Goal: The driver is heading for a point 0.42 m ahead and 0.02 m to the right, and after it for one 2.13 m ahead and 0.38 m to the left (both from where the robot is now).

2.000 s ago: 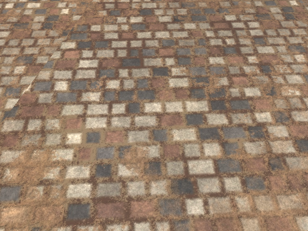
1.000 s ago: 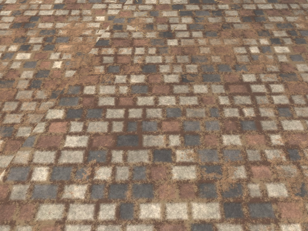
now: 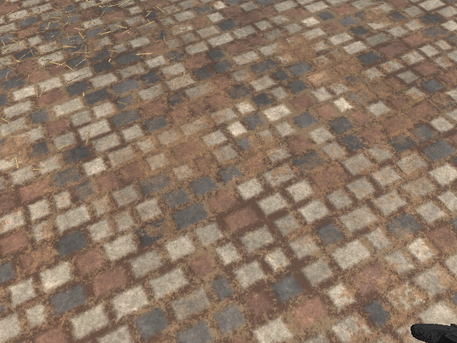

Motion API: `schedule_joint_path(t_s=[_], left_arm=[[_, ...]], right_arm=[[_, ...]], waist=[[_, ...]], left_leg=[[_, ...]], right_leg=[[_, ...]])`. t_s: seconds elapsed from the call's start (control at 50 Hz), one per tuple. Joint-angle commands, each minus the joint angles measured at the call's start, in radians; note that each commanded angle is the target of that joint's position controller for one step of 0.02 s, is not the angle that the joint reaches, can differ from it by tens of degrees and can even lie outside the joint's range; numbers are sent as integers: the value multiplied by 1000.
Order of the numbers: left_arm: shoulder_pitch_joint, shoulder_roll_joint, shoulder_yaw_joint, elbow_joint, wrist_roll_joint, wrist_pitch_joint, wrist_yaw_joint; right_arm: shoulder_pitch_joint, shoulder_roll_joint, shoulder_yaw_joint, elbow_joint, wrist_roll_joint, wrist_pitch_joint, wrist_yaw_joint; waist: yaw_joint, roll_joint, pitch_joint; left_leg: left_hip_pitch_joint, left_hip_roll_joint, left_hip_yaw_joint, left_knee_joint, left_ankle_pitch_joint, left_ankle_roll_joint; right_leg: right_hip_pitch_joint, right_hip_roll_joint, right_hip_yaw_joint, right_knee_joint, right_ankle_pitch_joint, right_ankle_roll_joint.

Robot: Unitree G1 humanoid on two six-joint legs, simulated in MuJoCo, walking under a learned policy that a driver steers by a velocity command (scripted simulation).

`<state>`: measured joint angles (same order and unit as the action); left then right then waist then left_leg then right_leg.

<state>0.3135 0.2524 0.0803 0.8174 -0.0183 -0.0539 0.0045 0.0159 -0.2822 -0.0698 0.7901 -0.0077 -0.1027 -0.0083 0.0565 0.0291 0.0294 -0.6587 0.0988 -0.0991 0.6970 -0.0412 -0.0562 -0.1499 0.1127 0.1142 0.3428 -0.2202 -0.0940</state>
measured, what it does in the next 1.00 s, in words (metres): walks ahead: left foot, then right foot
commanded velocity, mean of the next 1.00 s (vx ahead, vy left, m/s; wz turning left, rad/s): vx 0.27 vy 0.00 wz -0.05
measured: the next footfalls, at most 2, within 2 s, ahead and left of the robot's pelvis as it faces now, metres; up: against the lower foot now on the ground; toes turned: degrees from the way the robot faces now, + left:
left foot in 0.16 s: +0.28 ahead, +0.15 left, +0.00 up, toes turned -9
right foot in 0.60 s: +0.43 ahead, -0.14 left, +0.00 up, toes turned -10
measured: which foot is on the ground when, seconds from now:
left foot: up 0.00-0.14, down 0.16-0.60, up 0.62-0.94, down 0.96-1.00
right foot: down 0.00-0.16, up 0.18-0.58, down 0.60-0.96, up 0.98-1.00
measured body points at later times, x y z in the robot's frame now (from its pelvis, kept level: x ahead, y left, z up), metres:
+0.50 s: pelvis +0.26 +0.03 +0.00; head +0.30 +0.03 +0.45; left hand +0.52 +0.23 -0.09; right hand +0.21 -0.24 -0.13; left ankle +0.25 +0.15 -0.75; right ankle +0.36 -0.15 -0.70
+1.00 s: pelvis +0.35 +0.02 -0.02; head +0.37 +0.05 +0.43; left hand +0.49 +0.31 -0.14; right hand +0.48 -0.27 -0.11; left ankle +0.36 +0.12 -0.75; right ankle +0.38 -0.13 -0.73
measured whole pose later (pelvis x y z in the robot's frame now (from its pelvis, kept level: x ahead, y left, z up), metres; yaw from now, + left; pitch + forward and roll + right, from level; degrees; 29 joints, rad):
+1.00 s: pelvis +0.35 +0.02 -0.02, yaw +2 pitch +1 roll -2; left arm 0.11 0.29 0.08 0.77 0.00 0.02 0.04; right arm 0.20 -0.31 -0.08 0.74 -0.01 0.05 0.00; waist -0.01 -0.01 0.01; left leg -0.37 0.02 0.03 0.65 -0.34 0.04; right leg -0.40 -0.11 -0.14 0.69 -0.37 0.04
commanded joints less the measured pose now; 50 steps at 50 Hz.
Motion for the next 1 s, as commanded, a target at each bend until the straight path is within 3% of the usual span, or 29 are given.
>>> schedule_joint_path(t_s=[0.02, 0.1, 0.14, 0.16, 0.18, 0.2, 0.22, 0.24, 0.26, 0.28, 0.32, 0.38, 0.44, 0.52, 0.56, 0.58, 0.6, 0.62, 0.64, 0.66, 0.7, 0.74, 0.78, 0.82, 0.9, 0.94, 0.96, 0.98, 1.0], left_arm=[[19, 173, 43, -56, -5, -7, 9], [33, 164, 41, -56, -6, 4, 17], [6, 142, 33, -75, 0, 8, 19], [-9, 93, 14, -96, 9, 3, 14], [119, 32, -4, -120, -11, -7, 14], [146, 92, -3, -120, -23, -11, 14], [71, 176, 18, -119, -24, -6, 13], [-3, 183, 21, -134, -14, 1, 14], [-44, 170, 23, -149, -3, 2, 11], [-46, 156, 27, -155, -2, 7, 7], [-30, 112, 21, -161, -13, 20, 0], [-63, 64, 4, -186, 9, 21, 9], [-119, 37, -15, -191, 22, 5, -3], [-227, 71, -9, -216, 18, -8, -18], [-178, 100, 5, -199, 25, -16, -16], [-131, 139, 19, -183, 34, -17, -8], [-53, 217, 38, -182, 54, -15, 8], [-21, 258, 43, -194, 72, 4, 21], [-4, 208, 28, -199, 57, 21, 17], [-35, 183, 24, -193, 37, 30, 12], [-141, 135, 9, -190, 24, 34, 17], [-225, 140, 13, -185, 40, 38, 20], [-258, 144, 19, -179, 46, 34, 25], [-273, 150, 23, -170, 41, 32, 31], [-261, 179, 33, -139, 18, 43, 37], [-260, 175, 33, -122, 0, 53, 38], [-219, 145, 29, -99, -2, 60, 37], [-171, 89, 16, -103, 29, 66, 31], [-255, 107, 18, -153, 40, 64, 38]], right_arm=[[-101, -52, -3, -86, 13, -14, 10], [-86, -109, -18, -101, 20, -35, 26], [56, -142, -36, -66, 12, -47, 23], [201, -188, -50, -47, -8, -52, 18], [343, -277, -75, -22, -24, -40, 12], [347, -220, -62, -14, 3, -31, 19], [287, -137, -40, -37, 12, -24, 16], [236, -109, -29, -48, 6, -13, 13], [194, -90, -22, -43, -1, -6, 13], [173, -71, -14, -40, -8, -7, 11], [168, -73, -15, -28, -3, -12, 13], [194, -113, -24, 8, -5, -22, 20], [174, -134, -24, 17, 16, -2, 18], [259, -169, -28, 55, 34, 28, 14], [238, -168, -26, 55, 45, 37, 9], [250, -146, -20, 55, 43, 35, 9], [250, -99, -3, 28, 18, 26, 9], [361, -21, 25, 26, 6, 22, 10], [394, -78, 14, 36, 24, 32, 12], [350, -137, -6, 25, 43, 48, 10], [291, -130, -16, 19, 32, 94, -13], [309, -98, -16, 12, 25, 137, -26], [305, -74, -14, -8, 19, 150, -27], [267, -67, -10, -34, 16, 152, -17], [235, -100, -20, -74, 14, 156, 10], [278, -105, -30, -62, 8, 156, 20], [296, -130, -41, -59, -1, 155, 17], [296, -246, -68, -83, -5, 152, -2], [274, -307, -70, -124, -28, 139, 1]], waist=[[16, -120, -30], [-7, -151, -39], [-86, -165, -93], [-153, -109, -214], [-131, 167, -378], [-123, 284, -381], [-143, 156, -232], [-137, 74, -142], [-116, 47, -68], [-90, 67, -43], [-71, 88, -28], [-52, 40, -20], [-57, 54, -57], [-95, 74, -81], [-49, 78, -102], [-31, 63, -127], [-9, -20, -225], [-28, -241, -347], [-8, -257, -433], [-8, -219, -370], [-43, -163, -218], [-92, -188, -142], [-106, -187, -132], [-97, -185, -143], [-92, -188, -159], [-116, -154, -149], [-112, -77, -111], [-69, 231, -66], [-98, 308, -46]], left_leg=[[160, -84, 63, -140, 136, -2], [197, -92, 25, -221, 22, 36], [388, -94, 46, -271, -4, 81], [632, 27, -56, -236, -28, 140], [1013, 267, -463, -284, -206, 297], [1045, 345, -717, -378, -434, 333], [920, 304, -588, -401, -507, 287], [786, 261, -436, -408, -420, 249], [659, 219, -328, -436, -307, 237], [586, 187, -247, -460, -231, 225], [520, 161, -137, -509, -152, 227], [485, 158, -37, -502, 281, 277], [456, 90, 85, -467, 468, 252], [544, 95, 39, -380, 415, 223], [541, 85, 6, -292, 327, 185], [501, 45, 13, -217, 286, 150], [381, -20, 50, -47, 67, 97], [124, -112, 105, 254, -525, 29], [81, -104, 22, 437, -740, 10], [5, -73, 33, 518, -691, 0], [-15, -28, 49, 497, -557, -23], [120, -33, 85, 446, -465, -42], [192, -33, 108, 360, -400, -32], [243, -24, 113, 245, -327, -9], [320, -32, 141, 81, -276, 38], [427, -74, 179, -82, -187, 85], [474, -73, 128, -183, -125, 122], [544, 153, -206, -324, 138, 216], [500, 298, -437, -395, 212, 388]], right_leg=[[-104, -198, 157, -82, 191, -121], [17, -250, 279, 35, 148, -101], [5, -207, 278, 160, 232, -65], [-94, -152, 214, 387, 190, -29], [-429, -8, 72, 740, -132, 50], [-609, -54, 66, 918, -375, 62], [-667, -107, 73, 986, -296, 66], [-651, -145, 30, 987, -220, 70], [-624, -174, 20, 936, -166, 70], [-582, -205, 20, 895, -132, 66], [-539, -229, -3, 845, -107, 68], [-505, -204, -14, 678, -70, 92], [-370, -182, -95, 431, 114, 102], [-298, -121, -99, 235, 190, 101], [-175, -105, -100, 99, 269, 73], [-53, -123, -92, 49, 382, 45], [154, -279, 27, 124, 764, -13], [398, -555, 251, 186, 1088, -191], [388, -593, 305, 178, 1065, -263], [322, -543, 247, 128, 837, -249], [126, -453, 137, 40, 486, -168], [-97, -407, 28, -39, 343, -141], [-166, -398, -42, -65, 289, -140], [-168, -407, -78, -68, 267, -137], [-114, -447, -96, -28, 214, -108], [-142, -416, -142, 55, 92, -43], [-202, -367, -194, 167, -30, 25], [-400, -228, -314, 473, -256, 137], [-566, -104, -186, 691, -466, 167]])
Over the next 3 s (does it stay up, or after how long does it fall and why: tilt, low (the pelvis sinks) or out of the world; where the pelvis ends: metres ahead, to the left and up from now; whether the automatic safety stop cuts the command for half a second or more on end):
stays up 0.52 0.06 -0.01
